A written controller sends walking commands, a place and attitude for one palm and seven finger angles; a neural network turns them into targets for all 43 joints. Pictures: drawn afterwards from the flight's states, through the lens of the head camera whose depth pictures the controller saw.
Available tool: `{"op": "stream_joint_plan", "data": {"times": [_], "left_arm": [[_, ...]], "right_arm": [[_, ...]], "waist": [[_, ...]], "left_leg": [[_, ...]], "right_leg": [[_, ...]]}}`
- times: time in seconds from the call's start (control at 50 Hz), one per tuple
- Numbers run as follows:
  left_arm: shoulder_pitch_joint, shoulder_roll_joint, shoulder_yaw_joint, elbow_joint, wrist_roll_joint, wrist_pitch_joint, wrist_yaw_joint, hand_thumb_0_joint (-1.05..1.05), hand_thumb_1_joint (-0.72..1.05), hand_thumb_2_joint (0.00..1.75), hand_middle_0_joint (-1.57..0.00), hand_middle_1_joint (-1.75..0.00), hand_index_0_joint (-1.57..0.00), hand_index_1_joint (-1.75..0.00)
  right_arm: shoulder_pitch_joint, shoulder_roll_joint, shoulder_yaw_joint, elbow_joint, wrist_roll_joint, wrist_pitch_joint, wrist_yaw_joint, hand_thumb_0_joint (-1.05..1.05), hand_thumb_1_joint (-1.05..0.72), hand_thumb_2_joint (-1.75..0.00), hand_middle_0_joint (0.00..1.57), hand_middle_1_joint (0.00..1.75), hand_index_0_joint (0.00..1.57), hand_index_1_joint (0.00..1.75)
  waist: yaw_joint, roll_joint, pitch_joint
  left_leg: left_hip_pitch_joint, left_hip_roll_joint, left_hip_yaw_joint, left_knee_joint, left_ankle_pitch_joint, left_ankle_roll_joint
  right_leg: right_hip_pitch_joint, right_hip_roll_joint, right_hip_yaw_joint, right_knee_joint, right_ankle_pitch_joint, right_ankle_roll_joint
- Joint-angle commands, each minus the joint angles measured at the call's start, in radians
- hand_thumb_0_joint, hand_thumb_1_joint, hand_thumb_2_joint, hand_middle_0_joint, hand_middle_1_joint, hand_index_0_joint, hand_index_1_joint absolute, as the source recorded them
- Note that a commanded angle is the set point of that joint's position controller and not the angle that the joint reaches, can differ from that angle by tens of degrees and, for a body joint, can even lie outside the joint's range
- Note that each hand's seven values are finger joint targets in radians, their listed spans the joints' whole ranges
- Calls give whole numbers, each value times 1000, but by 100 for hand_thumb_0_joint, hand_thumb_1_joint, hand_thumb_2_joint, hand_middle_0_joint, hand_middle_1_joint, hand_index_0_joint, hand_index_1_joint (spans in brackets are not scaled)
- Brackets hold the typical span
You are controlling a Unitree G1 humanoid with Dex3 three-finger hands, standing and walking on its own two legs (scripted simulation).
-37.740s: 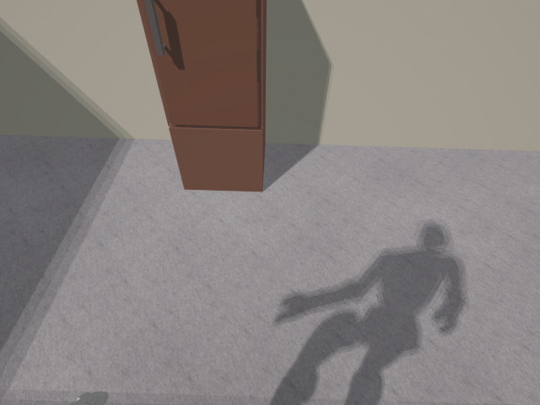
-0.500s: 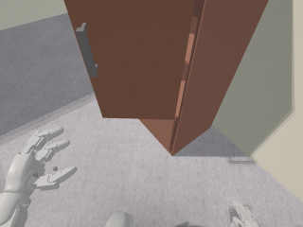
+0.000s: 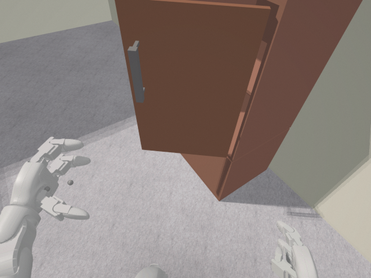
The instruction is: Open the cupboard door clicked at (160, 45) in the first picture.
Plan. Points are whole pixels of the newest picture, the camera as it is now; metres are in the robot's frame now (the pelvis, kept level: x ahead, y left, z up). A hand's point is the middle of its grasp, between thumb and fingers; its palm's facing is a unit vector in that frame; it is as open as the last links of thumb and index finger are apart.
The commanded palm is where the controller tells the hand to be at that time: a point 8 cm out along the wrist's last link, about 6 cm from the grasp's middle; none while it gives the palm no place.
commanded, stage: raise the hand with hooked fingers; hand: left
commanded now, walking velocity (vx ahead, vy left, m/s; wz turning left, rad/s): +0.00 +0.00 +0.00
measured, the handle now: (138, 73) +0.63 +0.20 +0.10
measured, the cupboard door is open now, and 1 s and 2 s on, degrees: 51 51 51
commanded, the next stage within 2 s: move the hooked fingers beside the handle in 0.80 s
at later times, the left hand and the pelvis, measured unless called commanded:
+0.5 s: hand (67, 163) +0.29 +0.26 +0.12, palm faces -0.01 -1.00 -0.02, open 14.0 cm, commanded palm +0.26 +0.31 +0.12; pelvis +0.00 -0.01 +0.01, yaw +0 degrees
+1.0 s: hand (72, 157) +0.30 +0.25 +0.12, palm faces +0.02 -1.00 -0.01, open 14.0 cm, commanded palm +0.29 +0.30 +0.12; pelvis +0.00 -0.02 +0.01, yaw +0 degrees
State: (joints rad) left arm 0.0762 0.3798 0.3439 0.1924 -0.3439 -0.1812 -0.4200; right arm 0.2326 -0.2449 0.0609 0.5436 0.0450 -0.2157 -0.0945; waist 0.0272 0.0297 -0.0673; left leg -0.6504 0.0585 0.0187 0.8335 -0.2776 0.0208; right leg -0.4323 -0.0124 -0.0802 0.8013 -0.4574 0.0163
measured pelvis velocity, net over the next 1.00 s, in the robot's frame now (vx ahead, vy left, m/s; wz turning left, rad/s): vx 0.00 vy -0.02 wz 0.00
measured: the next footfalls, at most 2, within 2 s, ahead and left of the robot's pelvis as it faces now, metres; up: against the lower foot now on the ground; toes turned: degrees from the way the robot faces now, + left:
none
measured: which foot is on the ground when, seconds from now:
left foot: down 0.00-1.00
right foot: down 0.00-1.00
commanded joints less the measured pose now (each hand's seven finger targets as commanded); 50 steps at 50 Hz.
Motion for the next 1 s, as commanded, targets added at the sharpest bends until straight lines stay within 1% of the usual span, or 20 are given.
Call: {"op": "stream_joint_plan", "data": {"times": [0.0, 0.06, 0.14, 0.26, 0.3, 0.34, 0.38, 0.42, 0.46, 0.5, 0.54, 0.6, 0.66, 0.7, 0.74, 0.82, 0.88, 0.92, 0.94, 0.98], "left_arm": [[-248, 232, 111, -176, -28, -43, -21, 0, -50, 30, -30, -120, -30, -120], [-301, 252, 117, -140, -32, -29, -36, 0, -50, 30, -30, -120, -30, -120], [-354, 291, 137, -128, -31, -22, -50, 0, -50, 30, -30, -120, -30, -120], [-404, 338, 174, -59, -43, -8, -66, 0, -50, 30, -30, -120, -30, -120], [-404, 322, 157, -24, -44, 1, -79, 0, -50, 30, -30, -120, -30, -120], [-374, 296, 141, 9, -55, 10, -95, 0, -50, 30, -30, -120, -30, -120], [-375, 295, 131, 14, -51, 14, -104, 0, -50, 30, -30, -120, -30, -120], [-389, 322, 153, -8, -50, 4, -98, 0, -50, 30, -30, -120, -30, -120], [-388, 334, 171, -7, -54, -6, -88, 0, -50, 30, -30, -120, -30, -120], [-405, 341, 182, -41, -50, -27, -79, 0, -50, 30, -30, -120, -30, -120], [-413, 354, 194, -74, -49, -45, -67, 0, -50, 30, -30, -120, -30, -120], [-392, 328, 179, -30, -49, -38, -71, 0, -50, 30, -30, -120, -30, -120], [-402, 333, 178, -24, -51, -32, -79, 0, -50, 30, -30, -120, -30, -120], [-400, 320, 166, -25, -46, -27, -81, 0, -50, 30, -30, -120, -30, -120], [-398, 321, 169, -27, -54, -27, -81, 0, -50, 30, -30, -120, -30, -120], [-412, 323, 172, -24, -50, -29, -85, 0, -50, 30, -30, -120, -30, -120], [-407, 321, 174, -7, -54, -29, -84, 0, -50, 30, -30, -120, -30, -120], [-508, 348, 179, 49, -46, -26, -86, 0, -50, 30, -30, -120, -30, -120], [-525, 367, 193, 77, -49, -28, -87, 0, -50, 30, -30, -120, -30, -120], [-575, 357, 170, 104, -37, -32, -97, 0, -50, 30, -30, -120, -30, -120]], "right_arm": [[-29, -163, -70, -134, 9, -43, -18, 0, -90, -90, 20, 30, 20, 30], [-36, -165, -64, -133, 11, -38, -23, 0, -90, -90, 20, 30, 20, 30], [-39, -169, -62, -128, 12, -40, -28, 0, -90, -90, 20, 30, 20, 30], [-34, -174, -60, -118, 16, -41, -33, 0, -90, -90, 20, 30, 20, 30], [-31, -174, -63, -117, 20, -42, -34, 0, -90, -90, 20, 30, 20, 30], [-23, -174, -65, -118, 20, -43, -31, 0, -90, -90, 20, 30, 20, 30], [-23, -178, -69, -117, 22, -42, -27, 0, -90, -90, 20, 30, 20, 30], [-22, -178, -72, -120, 20, -42, -24, 0, -90, -90, 20, 30, 20, 30], [-20, -178, -73, -119, 18, -42, -23, 0, -90, -90, 20, 30, 20, 30], [-19, -174, -73, -117, 16, -44, -20, 0, -90, -90, 20, 30, 20, 30], [-16, -174, -73, -115, 13, -46, -22, 0, -90, -90, 20, 30, 20, 30], [-17, -170, -74, -111, 16, -42, -23, 0, -90, -90, 20, 30, 20, 30], [-20, -172, -73, -109, 17, -42, -26, 0, -90, -90, 20, 30, 20, 30], [-19, -169, -72, -110, 18, -41, -26, 0, -90, -90, 20, 30, 20, 30], [-15, -169, -72, -111, 16, -40, -28, 0, -90, -90, 20, 30, 20, 30], [-19, -170, -74, -111, 17, -36, -26, 0, -90, -90, 20, 30, 20, 30], [-20, -169, -73, -109, 17, -34, -25, 0, -90, -90, 20, 30, 20, 30], [-13, -176, -69, -92, 16, -24, -31, 0, -90, -90, 20, 30, 20, 30], [-8, -177, -71, -86, 16, -20, -35, 0, -90, -90, 20, 30, 20, 30], [-6, -177, -69, -83, 16, -16, -35, 0, -90, -90, 20, 30, 20, 30]], "waist": [[-18, 88, -183], [-21, 84, -162], [-14, 119, -173], [-12, 69, -159], [-13, 85, -147], [-8, 40, -146], [-11, 49, -140], [-9, 65, -150], [-10, 29, -148], [-6, 77, -166], [-2, 77, -195], [-13, 64, -163], [-12, 52, -167], [-8, 96, -173], [-11, 30, -180], [-11, 64, -187], [-13, 30, -179], [-32, 17, -155], [-32, 2, -143], [-34, 51, -175]], "left_leg": [[371, -31, -81, -187, -11, -2], [369, -35, -78, -199, -36, -1], [393, -39, -78, -210, -31, -1], [389, -42, -74, -229, -23, 2], [386, -46, -64, -229, -32, 3], [371, -50, -55, -215, 3, 8], [369, -49, -49, -212, 4, 8], [374, -50, -46, -206, 11, 9], [362, -49, -42, -200, 19, 12], [383, -50, -41, -197, 44, 10], [394, -51, -40, -192, 67, 11], [378, -50, -33, -188, 52, 12], [373, -51, -32, -180, 62, 14], [387, -52, -31, -180, 82, 11], [377, -53, -30, -172, 91, 16], [394, -51, -30, -176, 99, 12], [383, -53, -28, -169, 101, 14], [362, -52, -34, -168, 77, 13], [347, -52, -30, -157, 75, 15], [363, -54, -29, -154, 81, 13]], "right_leg": [[-141, 68, -5, -157, 130, -35], [-132, 69, 1, -180, 113, -35], [-111, 69, 6, -196, 114, -39], [-83, 66, 10, -230, 113, -35], [-89, 62, 18, -240, 103, -33], [-67, 63, 24, -245, 127, -32], [-87, 58, 28, -244, 127, -28], [-88, 57, 35, -244, 127, -27], [-84, 57, 42, -247, 128, -25], [-75, 57, 41, -237, 157, -28], [-52, 58, 41, -228, 177, -30], [-77, 56, 48, -235, 180, -21], [-71, 52, 58, -236, 192, -17], [-70, 53, 48, -225, 221, -21], [-58, 55, 53, -227, 232, -15], [-72, 54, 47, -219, 249, -18], [-72, 53, 53, -220, 262, -13], [-96, 53, 51, -220, 234, -14], [-92, 52, 66, -225, 228, -12], [-100, 49, 65, -215, 234, -17]]}}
